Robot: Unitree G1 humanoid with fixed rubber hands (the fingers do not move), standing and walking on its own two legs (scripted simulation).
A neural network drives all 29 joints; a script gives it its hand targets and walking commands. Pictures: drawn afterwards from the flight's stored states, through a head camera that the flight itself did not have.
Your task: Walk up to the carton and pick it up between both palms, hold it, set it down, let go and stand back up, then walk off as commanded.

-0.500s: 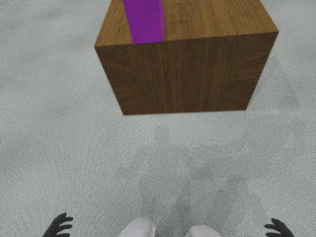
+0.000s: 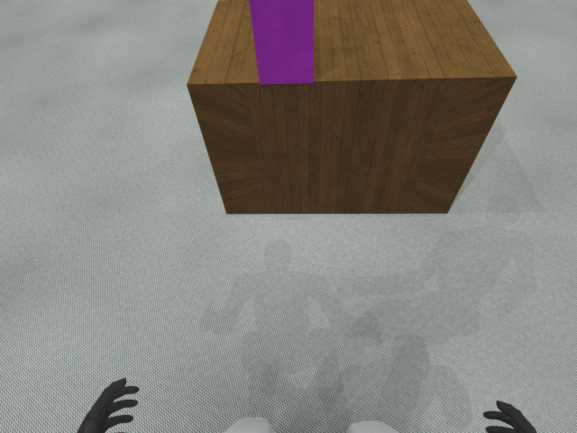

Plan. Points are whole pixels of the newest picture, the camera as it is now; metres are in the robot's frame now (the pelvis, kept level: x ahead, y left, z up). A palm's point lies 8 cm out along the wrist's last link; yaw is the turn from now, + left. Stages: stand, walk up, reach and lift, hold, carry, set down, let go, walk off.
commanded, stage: walk off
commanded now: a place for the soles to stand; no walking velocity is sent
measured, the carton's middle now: (285, 20) +1.12 -0.01 +0.02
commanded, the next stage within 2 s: stand in 0.30 s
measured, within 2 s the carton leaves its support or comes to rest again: neither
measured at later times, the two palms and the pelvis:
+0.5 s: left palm (95, 426) +0.14 +0.29 -0.07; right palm out of the picture +0.09 -0.31 -0.10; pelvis +0.01 -0.01 +0.01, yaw +0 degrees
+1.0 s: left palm (91, 429) +0.14 +0.29 -0.07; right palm out of the picture +0.08 -0.31 -0.10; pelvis +0.01 -0.01 +0.01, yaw +0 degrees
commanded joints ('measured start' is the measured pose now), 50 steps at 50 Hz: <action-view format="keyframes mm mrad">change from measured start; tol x8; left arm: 1 -43 236 63 -20 40 -17 10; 50 -124 201 33 100 16 -40 30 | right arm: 1 -67 -261 -120 -42 -67 -37 3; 50 -61 -176 -54 138 -62 -63 0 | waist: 1 54 78 -133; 9 25 -93 -144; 15 63 35 -126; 26 32 -99 -275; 50 35 -118 -203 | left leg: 1 6 178 -239 -215 48 134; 5 -139 143 -180 -164 48 100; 9 39 35 -16 -19 -3 33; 13 34 132 -162 -180 47 101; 17 -39 148 -153 -225 -123 77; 27 128 131 -54 -142 301 43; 50 85 125 -53 -207 205 50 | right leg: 1 6 -59 44 -7 -37 -2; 5 152 -114 107 -134 21 -24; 9 -3 -261 275 -231 13 -117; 11 -70 -208 191 -175 53 -77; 14 37 -78 55 -54 -23 -11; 17 137 -131 121 -161 -30 -22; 20 40 -155 152 -224 -40 -29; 25 131 -176 144 -193 294 -26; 28 94 -165 120 -181 334 -25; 50 78 -160 116 -248 186 -25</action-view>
